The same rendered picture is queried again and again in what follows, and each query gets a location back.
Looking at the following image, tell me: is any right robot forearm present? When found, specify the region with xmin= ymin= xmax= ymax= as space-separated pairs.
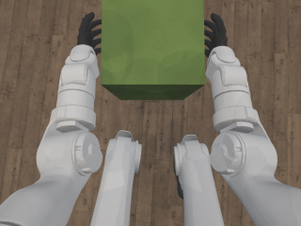
xmin=205 ymin=45 xmax=271 ymax=141

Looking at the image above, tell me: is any left robot forearm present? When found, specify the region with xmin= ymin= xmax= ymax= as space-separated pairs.
xmin=36 ymin=44 xmax=100 ymax=164

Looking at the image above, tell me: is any carton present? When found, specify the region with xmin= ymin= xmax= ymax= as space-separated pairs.
xmin=101 ymin=0 xmax=206 ymax=101

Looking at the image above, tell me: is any right robot foot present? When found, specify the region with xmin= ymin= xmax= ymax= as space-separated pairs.
xmin=173 ymin=155 xmax=183 ymax=199

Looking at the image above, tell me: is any robot left upper arm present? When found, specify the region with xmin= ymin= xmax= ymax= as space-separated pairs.
xmin=0 ymin=130 xmax=103 ymax=226

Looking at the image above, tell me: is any right robot thigh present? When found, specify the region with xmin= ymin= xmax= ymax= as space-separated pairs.
xmin=174 ymin=140 xmax=225 ymax=226

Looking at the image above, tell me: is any left robot hand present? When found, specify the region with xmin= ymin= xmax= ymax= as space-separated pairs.
xmin=77 ymin=11 xmax=102 ymax=55

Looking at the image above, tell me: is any robot right upper arm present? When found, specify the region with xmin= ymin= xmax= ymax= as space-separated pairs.
xmin=209 ymin=131 xmax=301 ymax=226

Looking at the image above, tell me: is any right robot hand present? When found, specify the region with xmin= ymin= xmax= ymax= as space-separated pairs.
xmin=204 ymin=13 xmax=228 ymax=58

